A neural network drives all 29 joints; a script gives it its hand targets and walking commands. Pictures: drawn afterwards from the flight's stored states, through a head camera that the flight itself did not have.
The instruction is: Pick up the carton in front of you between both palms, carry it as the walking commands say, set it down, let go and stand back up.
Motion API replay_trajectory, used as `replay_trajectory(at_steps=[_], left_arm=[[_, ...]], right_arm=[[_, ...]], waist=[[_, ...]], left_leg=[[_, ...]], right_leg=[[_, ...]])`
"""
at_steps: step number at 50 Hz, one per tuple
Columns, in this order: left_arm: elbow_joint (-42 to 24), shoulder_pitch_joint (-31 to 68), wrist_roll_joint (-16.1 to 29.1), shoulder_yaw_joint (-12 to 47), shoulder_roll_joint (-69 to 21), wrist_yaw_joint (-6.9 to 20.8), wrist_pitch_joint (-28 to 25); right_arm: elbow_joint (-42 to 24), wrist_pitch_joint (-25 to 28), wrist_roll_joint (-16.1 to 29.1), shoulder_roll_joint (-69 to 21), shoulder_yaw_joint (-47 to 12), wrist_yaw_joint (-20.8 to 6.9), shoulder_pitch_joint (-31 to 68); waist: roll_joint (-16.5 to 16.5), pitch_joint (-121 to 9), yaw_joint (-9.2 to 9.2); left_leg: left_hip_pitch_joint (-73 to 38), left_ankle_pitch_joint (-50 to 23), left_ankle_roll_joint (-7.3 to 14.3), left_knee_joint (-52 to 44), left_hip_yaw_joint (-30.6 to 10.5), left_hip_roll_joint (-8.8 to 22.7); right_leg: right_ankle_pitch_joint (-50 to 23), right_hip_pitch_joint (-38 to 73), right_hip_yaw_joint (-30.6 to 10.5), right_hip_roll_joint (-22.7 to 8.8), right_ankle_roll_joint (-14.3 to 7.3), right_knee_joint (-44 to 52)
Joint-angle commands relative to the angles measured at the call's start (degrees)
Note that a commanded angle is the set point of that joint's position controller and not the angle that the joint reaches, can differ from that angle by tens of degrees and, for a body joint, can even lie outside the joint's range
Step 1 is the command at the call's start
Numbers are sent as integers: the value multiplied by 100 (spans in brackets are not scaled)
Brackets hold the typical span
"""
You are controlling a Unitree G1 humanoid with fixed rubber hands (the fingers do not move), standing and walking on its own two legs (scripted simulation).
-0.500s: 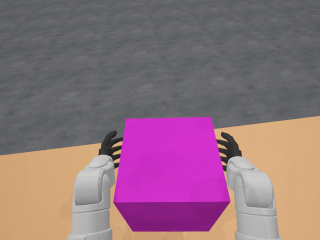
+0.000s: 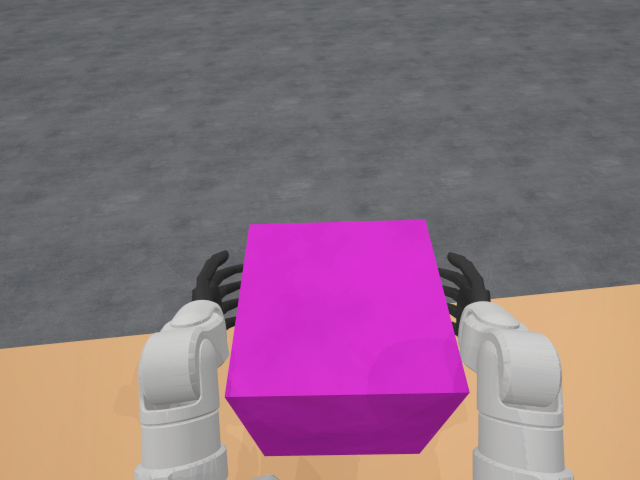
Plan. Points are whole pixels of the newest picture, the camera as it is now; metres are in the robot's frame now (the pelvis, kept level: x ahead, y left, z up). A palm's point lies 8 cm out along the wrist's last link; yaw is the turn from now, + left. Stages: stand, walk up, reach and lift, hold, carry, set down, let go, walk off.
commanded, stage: carry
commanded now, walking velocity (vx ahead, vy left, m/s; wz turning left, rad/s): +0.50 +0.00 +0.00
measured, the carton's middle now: (339, 345) +0.27 +0.00 +0.02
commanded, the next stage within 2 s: none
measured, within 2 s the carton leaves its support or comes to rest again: neither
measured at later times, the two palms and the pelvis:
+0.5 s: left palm (258, 122) +0.63 +0.14 +0.12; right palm (428, 126) +0.65 -0.16 +0.10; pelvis +0.32 -0.02 -0.01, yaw +2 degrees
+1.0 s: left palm (283, 47) +1.00 +0.13 +0.10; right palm (408, 52) +0.98 -0.17 +0.10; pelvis +0.63 +0.00 +0.00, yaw +1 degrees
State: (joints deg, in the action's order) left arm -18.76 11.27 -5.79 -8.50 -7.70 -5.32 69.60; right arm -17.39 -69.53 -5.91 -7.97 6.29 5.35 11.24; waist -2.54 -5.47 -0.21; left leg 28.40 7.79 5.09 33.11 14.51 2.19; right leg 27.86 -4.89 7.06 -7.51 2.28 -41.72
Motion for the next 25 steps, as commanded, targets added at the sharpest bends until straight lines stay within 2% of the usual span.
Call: replay_trajectory(at_steps=[1,2,3,4,5,7,12,15,18,19,20,21,22,23,24,25], left_arm=[[-302,2566,2257,4371,-5116,1555,84],[-350,2608,2270,4400,-5221,1568,6],[-338,2613,2281,4452,-5382,1569,-69],[-328,2562,2293,4476,-5512,1557,-140],[-340,2452,2253,4497,-5567,1531,-208],[-293,2133,2142,4516,-5607,1465,-331],[-401,2036,2001,4592,-5337,1328,-440],[-524,2502,2123,4632,-4917,1282,-371],[-409,3148,2229,4518,-4351,1236,-246],[-265,3327,2229,4422,-4173,1220,-203],[-85,3484,2221,4286,-4013,1205,-162],[139,3625,2210,4137,-3905,1194,-121],[432,3703,2206,3947,-3806,1191,-84],[668,3880,2231,3803,-3718,1187,-31],[854,4200,2259,3711,-3608,1195,-34],[1021,4432,2455,3726,-3923,1208,-20]], right_arm=[[-331,38,2148,-5208,-3956,-1436,2336],[-423,104,2215,-5397,-4039,-1451,2477],[-531,170,2276,-5512,-4111,-1463,2621],[-626,225,2335,-5585,-4180,-1473,2691],[-684,270,2389,-5613,-4233,-1489,2669],[-748,335,2445,-5578,-4294,-1544,2480],[-805,402,2484,-5127,-4358,-1619,2347],[-830,372,2460,-4680,-4322,-1540,2650],[-636,289,2403,-4148,-4185,-1393,3173],[-512,252,2386,-3995,-4135,-1341,3399],[-369,206,2394,-3885,-4091,-1292,3651],[-207,151,2422,-3801,-4043,-1246,3878],[-49,97,2429,-3723,-3978,-1196,4157],[136,51,2407,-3669,-3863,-1148,4418],[274,-7,2433,-3870,-3770,-1101,4625],[441,-21,2414,-3933,-3653,-1074,4945]], waist=[[1467,-1794,149],[1026,-1813,154],[543,-1712,132],[502,-1690,102],[649,-1719,95],[855,-1671,113],[1049,-1221,126],[1077,-831,206],[1188,-562,316],[1196,-578,253],[1183,-746,110],[992,-1060,-134],[491,-1513,-350],[-476,-1826,-434],[-1817,-2107,-299],[-1449,-1990,-257]], left_leg=[[-4315,544,786,-2025,-4104,2293],[-4005,-178,679,-1828,-3558,2087],[-3645,-542,486,-1777,-2966,1950],[-3356,-657,332,-1848,-2529,1807],[-3247,-722,233,-1900,-2200,1705],[-3276,-930,239,-1985,-1778,1550],[-3530,-1590,306,-1875,-1079,1185],[-3350,-1680,311,-1846,-857,1116],[-3202,-1930,241,-1690,-738,1104],[-3195,-2303,193,-1457,-676,1120],[-3146,-2873,111,-973,-530,1087],[-2893,-3128,-53,-37,-205,882],[-2279,-2398,-193,1206,-130,587],[-1251,-645,-311,2765,-307,322],[661,2189,-422,4133,-956,-654],[1033,2057,-221,4783,-1574,-292]], right_leg=[[-186,-3585,-514,379,-199,-3327],[-390,-3585,-611,183,-323,-3420],[-725,-3517,-641,-11,-381,-3143],[-1009,-3336,-664,-102,-393,-2770],[-1163,-3176,-578,-75,-381,-2510],[-1323,-3205,-354,44,-322,-2015],[-1887,-3628,71,255,-256,-613],[-2244,-3380,301,383,-350,264],[-2493,-2943,403,516,-591,702],[-2459,-2682,398,569,-682,783],[-2353,-2155,477,702,-747,856],[-2278,-1158,727,958,-734,1129],[-1901,16,648,940,-657,1157],[-1320,860,-1237,-375,-705,1371],[-708,1919,-4056,-1560,-1531,2375],[-607,1716,-3972,-1564,-1652,2608]])
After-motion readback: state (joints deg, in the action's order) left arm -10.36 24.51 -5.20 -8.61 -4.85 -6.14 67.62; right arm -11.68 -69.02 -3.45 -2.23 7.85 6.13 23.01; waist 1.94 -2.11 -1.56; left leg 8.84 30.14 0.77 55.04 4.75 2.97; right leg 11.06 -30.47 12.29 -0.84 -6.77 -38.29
